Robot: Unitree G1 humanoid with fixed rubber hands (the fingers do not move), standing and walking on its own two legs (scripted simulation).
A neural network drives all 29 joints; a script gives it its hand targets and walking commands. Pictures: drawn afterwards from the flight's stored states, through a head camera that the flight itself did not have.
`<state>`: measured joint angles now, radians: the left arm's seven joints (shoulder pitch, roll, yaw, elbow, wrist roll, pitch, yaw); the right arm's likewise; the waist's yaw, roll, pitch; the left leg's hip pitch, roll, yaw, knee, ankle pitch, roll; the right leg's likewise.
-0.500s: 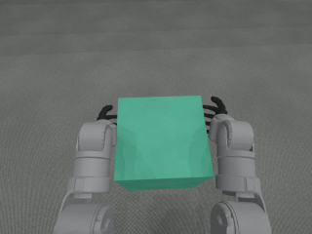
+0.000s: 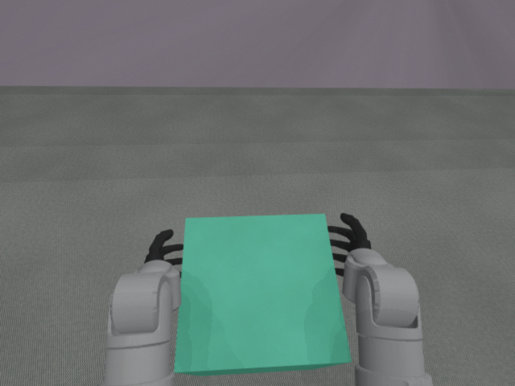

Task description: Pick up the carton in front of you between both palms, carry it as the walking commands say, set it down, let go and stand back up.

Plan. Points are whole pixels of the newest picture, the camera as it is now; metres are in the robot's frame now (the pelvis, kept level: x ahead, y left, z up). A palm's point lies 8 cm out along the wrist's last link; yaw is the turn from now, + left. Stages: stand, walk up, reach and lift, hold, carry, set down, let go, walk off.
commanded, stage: carry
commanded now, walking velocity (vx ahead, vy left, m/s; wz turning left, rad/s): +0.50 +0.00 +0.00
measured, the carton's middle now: (256, 302) +0.29 +0.00 +0.00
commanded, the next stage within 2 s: none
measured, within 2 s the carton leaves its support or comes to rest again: neither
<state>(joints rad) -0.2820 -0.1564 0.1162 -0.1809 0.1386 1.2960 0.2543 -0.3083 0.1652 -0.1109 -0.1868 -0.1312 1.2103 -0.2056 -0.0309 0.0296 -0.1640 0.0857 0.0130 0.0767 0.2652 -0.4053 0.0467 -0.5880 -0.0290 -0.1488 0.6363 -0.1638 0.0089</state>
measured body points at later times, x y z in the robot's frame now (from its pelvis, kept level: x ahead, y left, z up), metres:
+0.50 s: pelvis +0.30 +0.03 +0.01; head +0.29 +0.04 +0.46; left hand +0.59 +0.18 +0.08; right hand +0.61 -0.11 +0.09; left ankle +0.41 +0.15 -0.72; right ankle +0.24 -0.09 -0.73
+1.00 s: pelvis +0.67 +0.06 -0.02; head +0.66 +0.08 +0.43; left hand +0.95 +0.23 +0.06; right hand +0.98 -0.06 +0.08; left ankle +0.42 +0.14 -0.73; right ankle +0.82 -0.04 -0.73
